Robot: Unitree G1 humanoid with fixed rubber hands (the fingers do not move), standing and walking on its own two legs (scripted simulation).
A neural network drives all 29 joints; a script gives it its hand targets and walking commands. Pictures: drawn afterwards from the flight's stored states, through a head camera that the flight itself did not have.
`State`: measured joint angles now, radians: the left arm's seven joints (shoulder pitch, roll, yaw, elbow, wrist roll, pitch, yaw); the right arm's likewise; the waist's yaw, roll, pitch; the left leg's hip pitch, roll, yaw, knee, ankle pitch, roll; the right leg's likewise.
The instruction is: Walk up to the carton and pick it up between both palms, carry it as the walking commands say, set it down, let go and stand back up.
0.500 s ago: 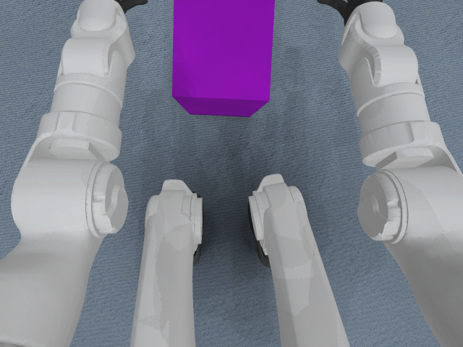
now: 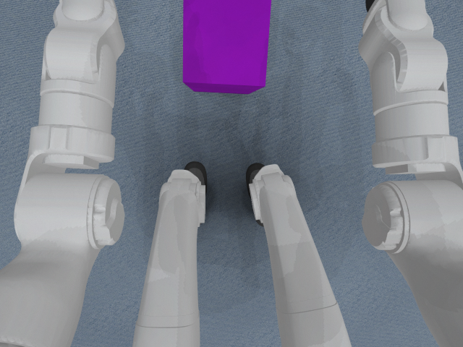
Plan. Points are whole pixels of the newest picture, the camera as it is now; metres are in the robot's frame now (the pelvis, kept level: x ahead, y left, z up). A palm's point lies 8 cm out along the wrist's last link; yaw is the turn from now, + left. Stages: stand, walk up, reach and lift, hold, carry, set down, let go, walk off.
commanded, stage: set down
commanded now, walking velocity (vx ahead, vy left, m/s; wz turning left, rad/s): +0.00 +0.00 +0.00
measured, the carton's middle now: (224, 35) +0.57 -0.03 -0.47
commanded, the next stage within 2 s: let go in 0.18 s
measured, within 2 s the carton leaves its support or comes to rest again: neither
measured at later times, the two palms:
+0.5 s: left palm (31, 31) +0.48 +0.16 -0.03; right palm (439, 24) +0.47 -0.20 -0.03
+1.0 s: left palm out of the picture +0.37 +0.20 +0.07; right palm out of the picture +0.35 -0.23 +0.08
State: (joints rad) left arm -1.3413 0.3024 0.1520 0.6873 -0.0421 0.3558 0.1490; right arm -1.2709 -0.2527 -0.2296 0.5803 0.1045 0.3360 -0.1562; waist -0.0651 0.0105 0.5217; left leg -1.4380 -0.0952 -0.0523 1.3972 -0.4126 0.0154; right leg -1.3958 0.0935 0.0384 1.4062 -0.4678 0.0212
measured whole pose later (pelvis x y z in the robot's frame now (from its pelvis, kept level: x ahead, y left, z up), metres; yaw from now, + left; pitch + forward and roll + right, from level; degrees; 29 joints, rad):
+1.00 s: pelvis +0.12 +0.00 +0.16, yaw +0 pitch +13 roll +0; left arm -0.07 0.14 0.09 0.57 0.05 0.04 0.02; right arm -0.03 -0.18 -0.06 0.55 0.00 0.02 0.05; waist -0.03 -0.03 -0.01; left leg -0.51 -0.07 -0.07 0.56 -0.28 0.03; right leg -0.48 0.06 0.09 0.57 -0.31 -0.01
